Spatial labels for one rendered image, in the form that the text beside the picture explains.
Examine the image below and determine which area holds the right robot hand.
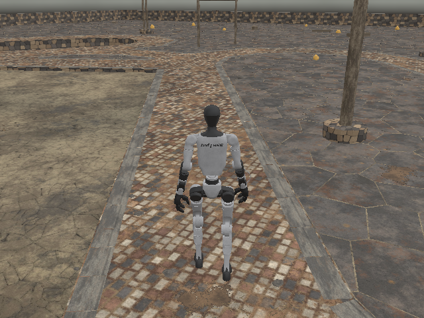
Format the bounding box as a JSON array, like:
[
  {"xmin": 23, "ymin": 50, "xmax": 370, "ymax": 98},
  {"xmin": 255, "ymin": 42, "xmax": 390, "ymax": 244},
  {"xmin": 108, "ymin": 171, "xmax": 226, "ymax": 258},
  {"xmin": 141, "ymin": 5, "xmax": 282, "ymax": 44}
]
[{"xmin": 235, "ymin": 187, "xmax": 248, "ymax": 203}]

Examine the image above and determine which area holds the left robot forearm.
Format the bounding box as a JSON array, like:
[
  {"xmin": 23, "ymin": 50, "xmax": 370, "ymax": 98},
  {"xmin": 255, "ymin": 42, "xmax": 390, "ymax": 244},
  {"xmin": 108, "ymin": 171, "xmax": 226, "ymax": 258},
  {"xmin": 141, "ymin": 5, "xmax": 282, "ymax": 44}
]
[{"xmin": 176, "ymin": 161, "xmax": 189, "ymax": 195}]

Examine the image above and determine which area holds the right robot shin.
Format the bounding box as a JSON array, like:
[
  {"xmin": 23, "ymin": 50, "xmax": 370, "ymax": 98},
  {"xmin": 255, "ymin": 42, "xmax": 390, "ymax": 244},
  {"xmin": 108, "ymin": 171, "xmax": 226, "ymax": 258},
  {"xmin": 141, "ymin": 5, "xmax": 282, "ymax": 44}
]
[{"xmin": 223, "ymin": 225, "xmax": 233, "ymax": 272}]

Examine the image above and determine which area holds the left robot hand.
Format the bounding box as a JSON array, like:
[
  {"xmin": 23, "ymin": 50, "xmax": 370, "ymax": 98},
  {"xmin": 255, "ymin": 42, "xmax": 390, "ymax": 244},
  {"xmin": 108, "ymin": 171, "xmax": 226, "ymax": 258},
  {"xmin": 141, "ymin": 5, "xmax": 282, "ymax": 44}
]
[{"xmin": 174, "ymin": 194, "xmax": 189, "ymax": 213}]

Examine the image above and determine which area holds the left robot upper arm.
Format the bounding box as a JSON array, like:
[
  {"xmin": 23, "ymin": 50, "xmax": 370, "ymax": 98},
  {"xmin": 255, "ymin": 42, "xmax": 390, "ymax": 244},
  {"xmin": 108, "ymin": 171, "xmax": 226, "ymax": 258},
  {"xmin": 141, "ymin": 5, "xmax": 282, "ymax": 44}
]
[{"xmin": 182, "ymin": 134, "xmax": 198, "ymax": 171}]

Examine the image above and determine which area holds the right robot forearm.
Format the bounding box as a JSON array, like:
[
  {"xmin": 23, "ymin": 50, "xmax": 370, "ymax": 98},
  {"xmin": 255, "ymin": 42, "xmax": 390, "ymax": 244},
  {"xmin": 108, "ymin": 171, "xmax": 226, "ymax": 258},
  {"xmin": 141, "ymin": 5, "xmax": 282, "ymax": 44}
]
[{"xmin": 235, "ymin": 160, "xmax": 247, "ymax": 189}]

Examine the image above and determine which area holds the right robot upper arm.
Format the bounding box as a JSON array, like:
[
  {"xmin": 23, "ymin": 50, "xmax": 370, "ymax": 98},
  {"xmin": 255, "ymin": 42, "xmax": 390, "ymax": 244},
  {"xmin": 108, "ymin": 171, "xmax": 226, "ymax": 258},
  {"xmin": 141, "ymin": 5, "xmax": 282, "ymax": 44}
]
[{"xmin": 226, "ymin": 133, "xmax": 242, "ymax": 170}]

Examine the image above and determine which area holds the right robot thigh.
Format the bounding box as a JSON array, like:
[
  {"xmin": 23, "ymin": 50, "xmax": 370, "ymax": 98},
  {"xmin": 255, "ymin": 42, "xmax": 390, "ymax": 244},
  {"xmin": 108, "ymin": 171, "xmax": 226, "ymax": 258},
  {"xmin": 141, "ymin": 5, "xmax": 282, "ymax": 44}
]
[{"xmin": 221, "ymin": 186, "xmax": 235, "ymax": 237}]

